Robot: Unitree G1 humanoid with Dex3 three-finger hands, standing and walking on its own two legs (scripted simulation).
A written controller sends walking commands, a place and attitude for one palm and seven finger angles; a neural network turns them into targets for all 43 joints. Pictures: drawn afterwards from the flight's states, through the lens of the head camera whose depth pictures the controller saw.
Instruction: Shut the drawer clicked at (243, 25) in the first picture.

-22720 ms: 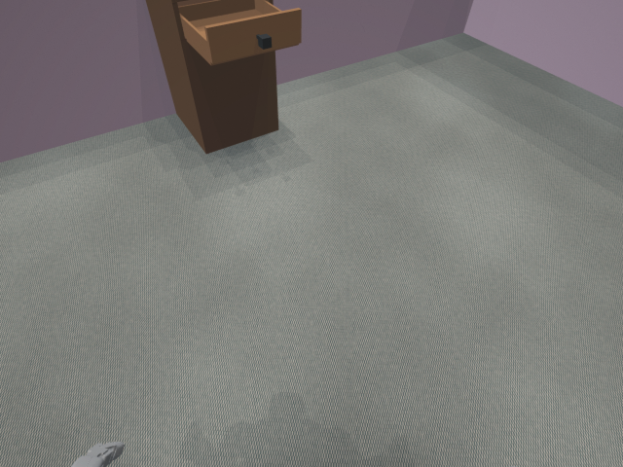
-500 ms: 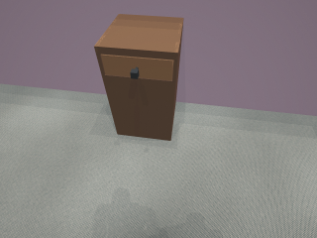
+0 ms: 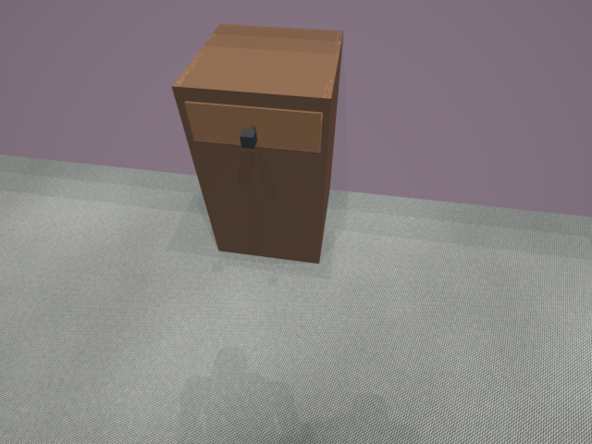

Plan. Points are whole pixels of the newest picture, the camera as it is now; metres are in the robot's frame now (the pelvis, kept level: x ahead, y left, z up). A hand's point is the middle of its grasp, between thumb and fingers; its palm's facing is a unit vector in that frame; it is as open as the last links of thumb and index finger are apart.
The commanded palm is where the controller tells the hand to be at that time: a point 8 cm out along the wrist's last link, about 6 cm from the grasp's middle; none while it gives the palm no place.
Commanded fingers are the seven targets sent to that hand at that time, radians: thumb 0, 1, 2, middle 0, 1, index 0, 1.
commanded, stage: look to check the result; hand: left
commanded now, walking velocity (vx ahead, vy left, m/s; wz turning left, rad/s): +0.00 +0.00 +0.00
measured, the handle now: (250, 134) +0.90 +0.18 -0.12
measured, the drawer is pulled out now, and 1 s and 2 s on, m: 0.00 0.00 0.00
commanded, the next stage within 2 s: stand and wait in 0.20 s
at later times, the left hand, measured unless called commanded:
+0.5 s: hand out of the picture -0.02 +0.16 -0.17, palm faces +0.06 -0.98 -0.19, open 7.3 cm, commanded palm none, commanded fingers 0.00 0.90 0.90 -0.20 -0.30 -0.20 -0.30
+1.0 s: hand out of the picture -0.02 +0.17 -0.17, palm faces +0.05 -0.98 -0.20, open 7.4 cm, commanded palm none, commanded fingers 0.00 0.90 0.90 -0.20 -0.30 -0.20 -0.30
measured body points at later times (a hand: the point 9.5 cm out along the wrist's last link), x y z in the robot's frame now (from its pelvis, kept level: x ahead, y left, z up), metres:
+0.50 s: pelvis +0.01 +0.00 +0.00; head +0.02 -0.01 +0.45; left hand -0.02 +0.21 -0.16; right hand -0.02 -0.20 -0.17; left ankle +0.03 +0.14 -0.74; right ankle -0.06 -0.06 -0.74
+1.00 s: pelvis +0.01 +0.01 +0.00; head +0.02 +0.00 +0.45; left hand -0.02 +0.22 -0.16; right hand -0.01 -0.21 -0.16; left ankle +0.03 +0.14 -0.74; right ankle -0.06 -0.06 -0.74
